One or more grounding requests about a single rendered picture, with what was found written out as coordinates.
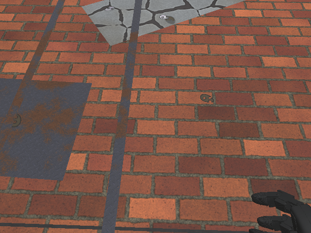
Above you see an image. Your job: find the right robot hand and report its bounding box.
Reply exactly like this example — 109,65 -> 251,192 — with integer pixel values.
249,189 -> 311,233

